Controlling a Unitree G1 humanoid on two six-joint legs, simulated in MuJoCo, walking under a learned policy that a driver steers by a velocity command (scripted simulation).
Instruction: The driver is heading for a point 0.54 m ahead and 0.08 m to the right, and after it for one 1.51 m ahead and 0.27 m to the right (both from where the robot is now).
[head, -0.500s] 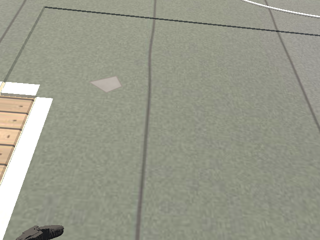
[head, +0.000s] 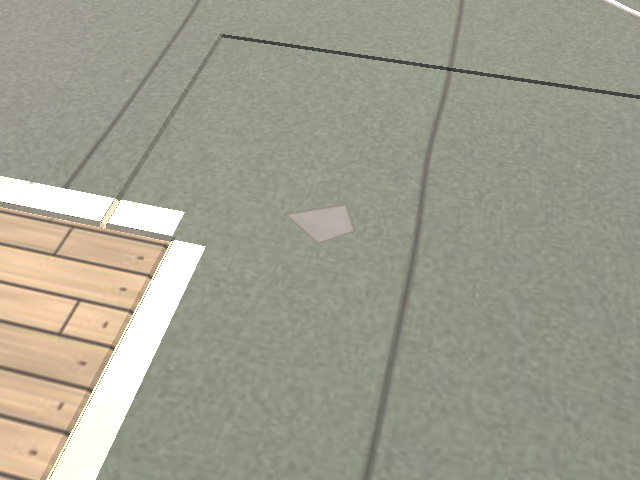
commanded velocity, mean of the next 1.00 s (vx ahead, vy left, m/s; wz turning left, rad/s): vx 0.50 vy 0.00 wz -0.30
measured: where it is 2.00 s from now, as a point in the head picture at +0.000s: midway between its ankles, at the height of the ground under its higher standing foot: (439, 246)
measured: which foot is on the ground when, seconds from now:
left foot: up 0.00-0.20, down 0.22-0.80, up 0.82-1.00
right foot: down 0.00-0.24, up 0.26-0.76, down 0.78-1.00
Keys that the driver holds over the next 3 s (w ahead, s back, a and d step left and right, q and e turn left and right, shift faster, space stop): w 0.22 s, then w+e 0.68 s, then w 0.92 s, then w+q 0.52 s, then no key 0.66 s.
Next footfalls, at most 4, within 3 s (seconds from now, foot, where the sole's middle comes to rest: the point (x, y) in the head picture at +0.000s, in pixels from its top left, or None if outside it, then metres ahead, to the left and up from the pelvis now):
0.22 left None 0.31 0.16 -0.78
0.78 right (398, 434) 0.58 -0.11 -0.78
1.28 left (363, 290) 0.94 -0.03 -0.78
1.82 right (493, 246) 1.10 -0.37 -0.78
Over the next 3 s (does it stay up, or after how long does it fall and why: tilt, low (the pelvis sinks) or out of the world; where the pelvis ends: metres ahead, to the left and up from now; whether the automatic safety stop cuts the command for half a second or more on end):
stays up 1.47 -0.36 -0.01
